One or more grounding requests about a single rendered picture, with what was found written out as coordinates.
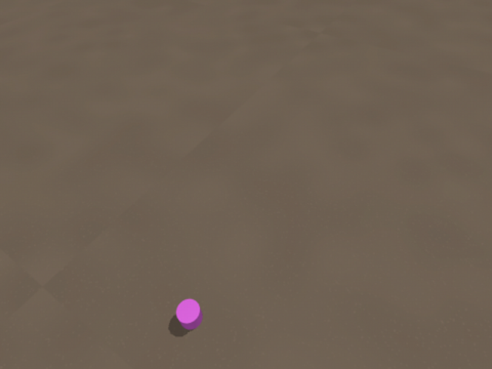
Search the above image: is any can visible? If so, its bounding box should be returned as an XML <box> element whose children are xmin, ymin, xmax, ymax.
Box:
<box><xmin>176</xmin><ymin>299</ymin><xmax>203</xmax><ymax>330</ymax></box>

